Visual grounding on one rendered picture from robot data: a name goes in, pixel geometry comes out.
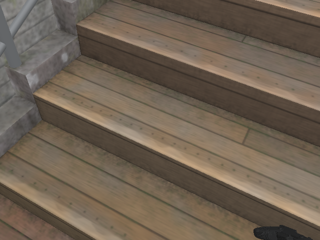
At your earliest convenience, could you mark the robot right hand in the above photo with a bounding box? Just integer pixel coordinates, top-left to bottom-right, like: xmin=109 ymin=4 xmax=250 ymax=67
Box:
xmin=253 ymin=225 xmax=313 ymax=240

